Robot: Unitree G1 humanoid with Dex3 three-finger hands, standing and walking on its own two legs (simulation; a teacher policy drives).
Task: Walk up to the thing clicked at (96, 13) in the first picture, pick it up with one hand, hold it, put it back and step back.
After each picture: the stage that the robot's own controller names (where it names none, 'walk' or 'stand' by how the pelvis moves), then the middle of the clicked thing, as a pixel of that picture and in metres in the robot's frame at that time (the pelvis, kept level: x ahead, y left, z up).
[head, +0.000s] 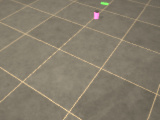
stand; (96, 14) +2.16 -0.17 -0.72
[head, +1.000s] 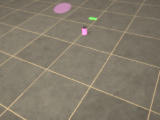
walk; (84, 30) +2.04 +0.17 -0.71
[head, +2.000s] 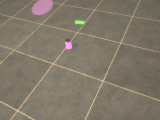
walk; (68, 43) +1.38 +0.34 -0.72
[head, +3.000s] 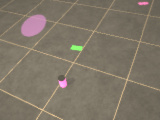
walk; (62, 81) +0.86 +0.30 -0.72
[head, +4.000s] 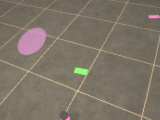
walk; (65, 118) +0.52 +0.24 -0.72
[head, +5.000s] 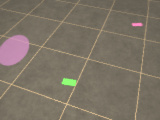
stand; out of the picture +0.40 +0.22 -0.72
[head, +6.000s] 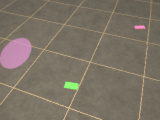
stand; out of the picture +0.38 +0.21 -0.73
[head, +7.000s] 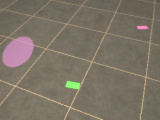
stand; out of the picture +0.38 +0.20 -0.73
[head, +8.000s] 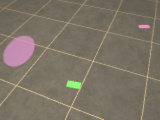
stand; out of the picture +0.38 +0.20 -0.73
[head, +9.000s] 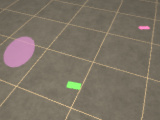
go down; out of the picture +0.38 +0.20 -0.73
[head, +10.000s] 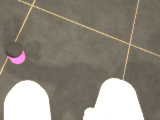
go down; (15, 53) +0.47 +0.25 -0.31
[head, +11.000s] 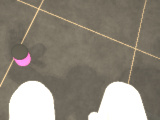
approach; (21, 55) +0.45 +0.26 -0.30
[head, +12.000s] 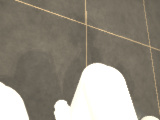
close in; out of the picture +0.43 +0.32 -0.22
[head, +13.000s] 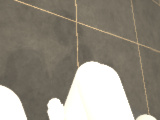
close; out of the picture +0.43 +0.32 -0.22
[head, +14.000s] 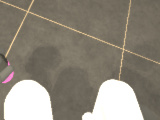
lift; out of the picture +0.35 +0.28 -0.13
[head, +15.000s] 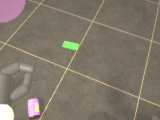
lift; (33, 108) +0.40 +0.32 -0.59
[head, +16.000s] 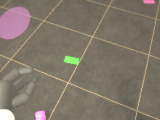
stand; out of the picture +0.39 +0.30 -0.67
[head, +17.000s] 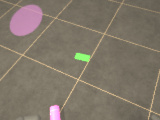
stand; (55, 115) +0.42 +0.25 -0.63
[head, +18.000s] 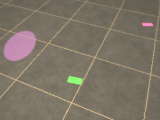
stand; out of the picture +0.39 +0.21 -0.69
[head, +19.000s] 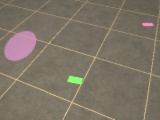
stand; out of the picture +0.41 +0.17 -0.68
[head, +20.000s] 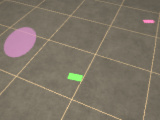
hold; out of the picture +0.42 +0.12 -0.68
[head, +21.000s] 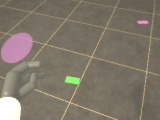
hold; out of the picture +0.43 +0.08 -0.71
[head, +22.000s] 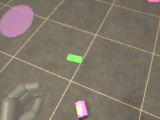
hold; (81, 110) +0.46 +0.02 -0.65
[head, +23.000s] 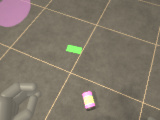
stand; (88, 101) +0.48 -0.03 -0.60
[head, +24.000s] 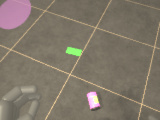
close; (93, 101) +0.49 -0.07 -0.61
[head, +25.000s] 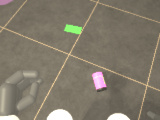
close; (99, 81) +0.52 -0.08 -0.53
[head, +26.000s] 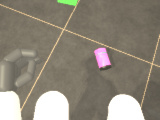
close; (102, 59) +0.55 -0.08 -0.41
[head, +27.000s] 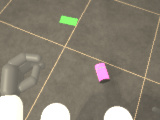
close; (102, 73) +0.54 -0.10 -0.49
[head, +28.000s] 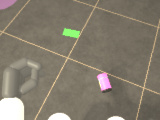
close; (104, 83) +0.53 -0.13 -0.55
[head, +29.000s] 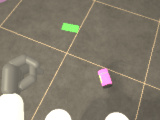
hold; (105, 78) +0.53 -0.13 -0.53
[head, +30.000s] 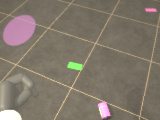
crouch; (104, 111) +0.50 -0.15 -0.68
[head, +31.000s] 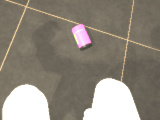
lower; (81, 37) +0.58 -0.07 -0.33
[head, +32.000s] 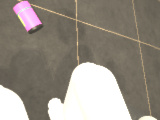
lower; (28, 18) +0.61 +0.02 -0.25
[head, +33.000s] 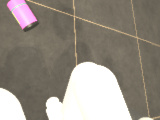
lower; (23, 14) +0.60 +0.04 -0.25
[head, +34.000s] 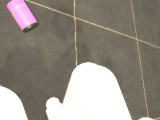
lower; (23, 15) +0.60 +0.05 -0.25
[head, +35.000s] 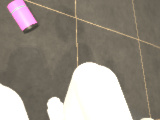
lower; (23, 16) +0.60 +0.05 -0.25
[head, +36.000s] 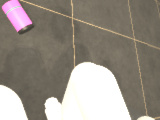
open; (18, 17) +0.59 +0.06 -0.25
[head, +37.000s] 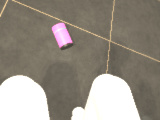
stand; (62, 36) +0.59 +0.02 -0.28
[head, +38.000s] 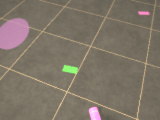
stand; (95, 116) +0.48 -0.11 -0.66
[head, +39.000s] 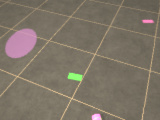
stand; out of the picture +0.49 -0.09 -0.69
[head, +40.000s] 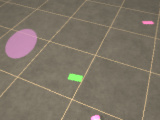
stand; out of the picture +0.48 -0.09 -0.69
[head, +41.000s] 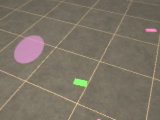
stand; out of the picture +0.50 -0.09 -0.74
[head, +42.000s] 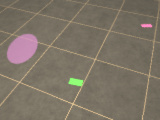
stand; out of the picture +0.46 -0.05 -0.75
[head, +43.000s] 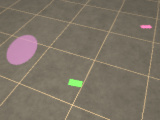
stand; out of the picture +0.45 -0.03 -0.75
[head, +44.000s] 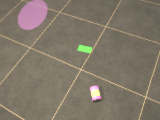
walk; (95, 94) +0.55 -0.01 -0.73
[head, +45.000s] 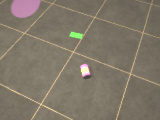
walk; (85, 71) +0.80 -0.03 -0.72
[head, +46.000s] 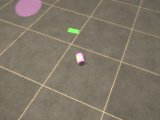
stand; (80, 59) +1.06 +0.03 -0.73
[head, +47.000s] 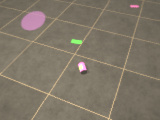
stand; (82, 68) +1.09 +0.03 -0.75
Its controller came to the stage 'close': yes
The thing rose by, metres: 0.24
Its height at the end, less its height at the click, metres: -0.02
